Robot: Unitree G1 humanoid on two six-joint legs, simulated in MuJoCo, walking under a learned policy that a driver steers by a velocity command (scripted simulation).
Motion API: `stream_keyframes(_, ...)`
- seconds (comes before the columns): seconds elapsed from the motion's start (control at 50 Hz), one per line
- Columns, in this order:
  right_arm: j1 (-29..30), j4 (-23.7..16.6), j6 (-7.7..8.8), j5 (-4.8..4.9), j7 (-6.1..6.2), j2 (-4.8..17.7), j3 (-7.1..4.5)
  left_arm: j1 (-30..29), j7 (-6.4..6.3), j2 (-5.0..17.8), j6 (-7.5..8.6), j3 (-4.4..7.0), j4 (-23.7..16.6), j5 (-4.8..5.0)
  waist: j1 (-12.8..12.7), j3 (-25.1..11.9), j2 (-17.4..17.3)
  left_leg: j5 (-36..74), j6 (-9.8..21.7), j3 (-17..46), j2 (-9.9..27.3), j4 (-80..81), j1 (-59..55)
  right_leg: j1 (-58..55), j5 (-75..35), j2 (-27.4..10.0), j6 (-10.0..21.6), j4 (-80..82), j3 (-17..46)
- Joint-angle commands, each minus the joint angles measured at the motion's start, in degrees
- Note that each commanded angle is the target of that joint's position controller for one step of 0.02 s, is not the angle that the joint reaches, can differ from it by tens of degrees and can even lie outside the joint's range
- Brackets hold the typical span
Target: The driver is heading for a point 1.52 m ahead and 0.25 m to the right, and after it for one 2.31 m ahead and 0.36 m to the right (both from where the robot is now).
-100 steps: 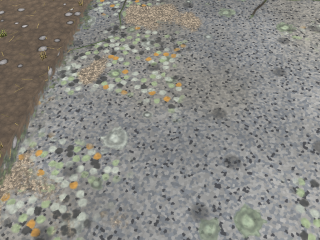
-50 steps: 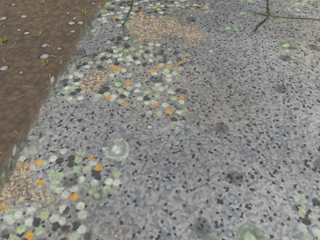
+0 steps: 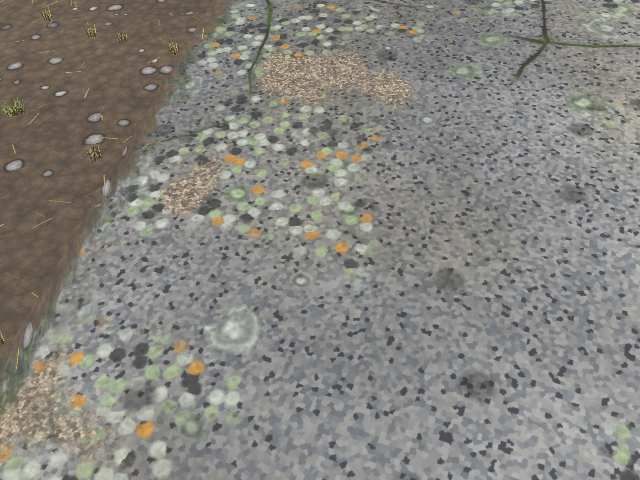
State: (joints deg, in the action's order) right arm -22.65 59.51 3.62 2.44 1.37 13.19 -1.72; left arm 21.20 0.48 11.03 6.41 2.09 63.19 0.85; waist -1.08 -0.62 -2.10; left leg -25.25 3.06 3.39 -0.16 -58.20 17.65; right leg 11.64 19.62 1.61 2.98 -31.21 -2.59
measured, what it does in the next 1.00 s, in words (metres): walks ahead: left foot, then right foot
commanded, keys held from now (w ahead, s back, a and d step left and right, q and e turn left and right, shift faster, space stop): w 0.72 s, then w+e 0.28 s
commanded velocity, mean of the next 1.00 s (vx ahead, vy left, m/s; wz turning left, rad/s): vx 0.47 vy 0.00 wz -0.07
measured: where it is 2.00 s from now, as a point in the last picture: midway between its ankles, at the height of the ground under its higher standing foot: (390, 288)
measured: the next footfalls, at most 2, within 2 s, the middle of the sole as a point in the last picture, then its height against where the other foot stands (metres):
left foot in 0.38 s outside the picture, level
right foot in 0.94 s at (389, 409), level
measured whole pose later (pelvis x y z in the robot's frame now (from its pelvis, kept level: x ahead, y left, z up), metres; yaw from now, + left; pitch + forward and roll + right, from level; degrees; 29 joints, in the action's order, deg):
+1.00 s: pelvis +0.55 +0.01 -0.01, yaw -6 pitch +2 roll +1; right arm -19.9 57.2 4.4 -0.1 0.3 14.9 -2.3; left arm 4.0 2.7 14.2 5.3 3.3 47.1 1.2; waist 1.8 2.4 -0.2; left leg -25.7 0.5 -2.2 0.3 -51.9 6.7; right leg 28.6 7.6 2.3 5.5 -33.9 -2.7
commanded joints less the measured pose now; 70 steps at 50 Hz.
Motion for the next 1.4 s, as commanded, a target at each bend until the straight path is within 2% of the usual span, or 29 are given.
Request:
stream_keyframes(0.02,6.06,-5.98,3.36,-0.14,-0.96,3.85,-0.91,4.92,0.58,6.61,0.84,0.38,-1.34,-0.20,-0.86,8.90,5.81,8.51,2.61,1.83,5.25,-11.11,29.56,-14.13,1.81,-18.68,8.84,23.16,27.72)
stream_keyframes(0.04,7.69,-6.30,3.42,-0.64,-1.20,5.57,-1.75,4.95,0.56,4.99,0.47,-0.22,-1.51,-0.37,-0.84,8.49,6.09,11.47,2.41,0.64,6.40,-7.90,28.07,-14.04,-5.13,-16.18,7.14,23.53,21.82)
stream_keyframes(0.08,8.94,-6.49,2.87,-0.78,-1.97,4.32,-2.00,8.29,0.01,3.95,-0.41,-0.75,-0.92,-0.73,-1.20,6.80,7.28,14.18,1.08,-2.00,6.59,-3.78,26.18,-14.84,-15.21,-13.47,6.23,23.55,15.08)
stream_keyframes(0.16,19.73,-10.84,2.18,-1.07,-2.39,0.88,-0.69,8.91,-1.51,7.65,-1.38,-0.35,-2.16,-1.13,-2.44,8.66,5.80,19.92,-1.94,-4.45,5.66,11.28,25.44,-10.84,-19.81,-13.05,7.40,25.59,10.35)
stream_keyframes(0.26,27.86,-14.26,2.25,-0.55,-3.41,2.69,-0.28,10.73,-1.96,9.57,-1.36,0.55,-2.30,0.04,-2.87,10.65,7.27,25.92,-1.16,-5.43,3.54,23.59,18.53,-9.46,-19.96,-14.66,7.23,27.09,7.59)
stream_keyframes(0.32,26.36,-14.85,2.75,-0.63,-3.99,5.22,-1.16,9.16,-1.95,10.54,-1.87,1.27,-2.74,0.09,0.29,8.01,7.65,23.47,1.47,-5.49,2.05,26.68,13.63,-15.25,-33.64,-16.35,5.51,21.36,5.89)
stream_keyframes(0.36,13.92,-11.47,2.69,-0.48,-3.64,8.86,-3.32,7.40,-1.82,11.02,-2.77,1.50,-3.49,-0.70,7.13,-0.80,9.11,21.18,3.90,-7.91,-1.82,25.71,-3.06,-14.63,-53.20,-14.33,3.59,5.79,3.17)
stream_keyframes(0.38,3.72,-8.61,2.36,-0.35,-3.13,11.51,-4.63,6.45,-1.68,10.33,-2.97,1.03,-4.51,-1.15,11.68,-6.93,8.15,20.20,6.00,-4.47,0.98,25.17,-18.37,-5.96,-48.74,-11.78,1.66,-7.96,1.87)
stream_keyframes(0.4,-4.74,-6.89,1.97,-2.08,-2.71,17.26,-5.97,12.36,-1.01,3.54,-2.24,-0.79,-5.72,-1.32,9.83,-16.87,-5.42,7.10,14.19,20.96,16.54,29.02,-39.93,15.16,-23.38,-2.88,-1.89,-31.77,0.10)
stream_keyframes(0.42,-4.37,-6.53,1.89,-2.04,-3.01,14.90,-4.91,12.75,-0.60,1.51,-0.37,-1.53,-5.10,-0.18,8.73,-22.18,-12.32,0.31,17.57,43.00,23.17,42.15,-41.96,23.30,10.99,2.38,-1.97,-44.92,8.09)
stream_keyframes(0.44,1.61,-7.01,2.32,-1.63,-3.27,11.07,-3.63,7.40,-0.34,6.67,0.99,-0.09,-7.09,1.55,7.38,-12.40,-9.44,-0.97,14.15,37.38,21.01,43.91,-34.01,28.97,9.07,-1.44,-0.43,-49.61,10.42)
stream_keyframes(0.46,7.22,-8.29,2.57,-1.57,-3.34,8.38,-2.85,2.21,-0.51,8.76,1.59,0.36,-8.66,2.24,5.72,-5.79,-4.78,4.29,12.00,27.63,19.16,44.41,-24.44,29.19,4.13,-4.67,0.59,-48.43,8.52)
stream_keyframes(0.48,11.48,-8.83,2.93,-2.07,-3.70,6.92,-2.36,-0.03,-1.04,8.65,1.55,0.70,-9.11,1.71,3.47,-2.19,-0.20,11.36,10.70,20.31,16.97,45.98,-15.36,26.31,-0.82,-7.44,0.69,-44.46,7.50)
stream_keyframes(0.54,12.85,-7.58,3.52,-2.72,-4.13,4.41,-1.62,2.78,-1.62,5.72,-0.90,1.26,-8.31,0.50,-0.66,0.02,-2.04,18.36,10.01,9.72,12.25,50.19,-4.53,18.35,-4.92,-10.52,0.52,-37.56,7.09)
stream_keyframes(0.62,8.09,-5.41,3.59,-2.62,-2.52,7.44,-2.04,-5.87,-1.86,7.03,-1.72,2.00,-11.87,-0.33,0.10,4.21,-0.34,22.10,11.24,5.82,11.93,53.35,-4.72,26.61,-13.32,-11.53,-1.72,-27.01,6.05)
stream_keyframes(0.74,1.56,-3.83,2.64,-1.90,-1.00,9.23,-2.11,-19.15,-0.38,5.29,-0.71,1.19,-15.72,-0.02,4.13,5.34,-0.28,24.26,8.55,0.04,10.12,53.72,-10.26,25.89,-28.08,-7.98,-2.38,-5.39,2.42)
stream_keyframes(0.84,-2.29,-1.70,1.35,-1.98,-0.68,9.29,-2.54,-25.29,1.77,5.70,-0.52,0.58,-19.02,0.75,5.54,6.51,0.27,28.60,7.43,-2.88,14.54,49.69,-22.98,29.88,-22.75,-6.70,0.29,-0.42,2.68)
stream_keyframes(0.9,0.14,-2.75,0.41,-2.21,-0.39,10.92,-3.15,-21.79,2.76,8.16,-0.42,1.48,-19.69,0.72,2.30,2.52,-2.12,50.74,5.44,-5.86,15.17,40.75,-26.41,21.77,-14.89,-2.90,3.31,-0.09,-0.42)
stream_keyframes(0.94,1.72,-4.46,-0.43,-2.73,0.04,10.53,-2.79,-6.05,2.43,13.22,-0.78,4.37,-15.70,0.61,-5.30,-7.10,-1.69,61.01,2.28,-10.19,11.36,19.33,-19.66,-0.85,-16.32,0.51,6.54,1.27,-1.00)
stream_keyframes(0.96,-1.92,-6.66,0.37,-3.48,-0.25,6.84,-1.36,2.79,1.79,19.35,-1.18,6.17,-14.73,-0.19,-5.58,-15.34,7.77,41.59,-1.26,-11.61,6.11,-2.85,2.21,-24.21,-14.13,-12.87,14.32,0.86,21.13)
stream_keyframes(0.98,-3.85,-6.44,2.52,-3.40,-1.22,2.77,0.27,3.91,1.72,18.75,-1.37,5.84,-14.53,0.52,-3.85,-21.18,15.91,-3.84,-3.45,-4.29,-4.40,-18.57,19.27,-36.14,-5.89,-22.41,21.66,12.02,48.56)
stream_keyframes(1.0,1.12,-7.90,4.71,-1.41,-2.07,8.10,-1.07,2.39,1.63,14.70,-1.39,4.51,-14.65,0.22,-5.16,-17.27,12.34,-3.42,-1.40,3.29,-0.49,-22.73,26.06,-34.33,-2.97,-20.45,18.37,14.23,45.29)
stream_keyframes(1.02,6.67,-10.00,5.84,0.01,-2.22,9.90,-1.34,-1.57,1.35,12.59,-1.27,3.98,-15.96,-0.13,-4.50,-10.27,9.18,0.93,-0.20,2.60,2.21,-20.99,27.64,-26.69,-6.88,-18.24,16.02,14.64,36.50)
stream_keyframes(1.04,9.00,-10.47,6.16,-0.62,-1.87,9.65,-1.50,-5.69,1.45,11.31,-1.07,3.51,-17.11,-0.48,-2.23,-5.36,3.00,4.75,-0.13,1.98,4.40,-15.67,25.64,-17.20,-13.28,-15.97,14.80,16.04,30.10)
stream_keyframes(1.06,9.31,-10.47,5.65,-1.73,-1.36,10.17,-2.20,-8.33,1.40,9.75,-0.89,2.98,-18.17,-0.82,-0.11,-3.53,1.54,6.81,-0.50,2.02,6.29,-10.60,21.41,-10.59,-18.44,-14.13,13.73,17.21,25.82)
stream_keyframes(1.14,9.86,-12.26,3.07,-3.23,-0.68,7.23,-2.33,-7.69,0.43,11.80,-0.94,3.44,-18.91,-0.33,2.50,-0.45,3.61,10.91,-4.03,0.51,6.54,0.52,16.72,0.37,-23.97,-11.08,14.36,20.86,20.03)
stream_keyframes(1.26,23.56,-17.06,3.25,-2.66,-1.08,5.26,-1.65,-1.96,-1.19,13.52,-1.83,4.10,-18.04,0.31,-2.11,1.86,6.35,31.60,-5.61,-0.97,1.62,25.26,11.75,4.62,-16.78,-6.60,9.45,19.91,16.28)
stream_keyframes(1.34,26.66,-19.21,3.91,-1.95,-1.83,7.65,-2.17,0.46,-1.51,12.90,-2.48,4.12,-17.31,0.85,-2.55,1.37,7.10,29.51,-4.77,1.52,0.88,30.92,10.31,-1.85,-13.82,-9.10,8.34,14.86,21.95)
stream_keyframes(1.4,22.43,-18.71,4.93,-1.78,-2.17,9.90,-3.04,-0.83,-1.94,13.02,-3.19,4.30,-18.34,0.37,0.49,-0.03,9.02,22.53,-2.65,1.01,0.64,33.55,4.04,-4.82,-16.86,-9.85,7.18,8.70,25.80)
Keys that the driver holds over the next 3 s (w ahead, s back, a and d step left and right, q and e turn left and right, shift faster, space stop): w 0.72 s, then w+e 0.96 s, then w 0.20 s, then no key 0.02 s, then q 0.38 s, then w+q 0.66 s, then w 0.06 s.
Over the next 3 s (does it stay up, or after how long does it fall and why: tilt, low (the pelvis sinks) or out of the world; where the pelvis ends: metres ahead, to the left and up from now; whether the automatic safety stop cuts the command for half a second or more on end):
stays up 1.41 -0.26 -0.01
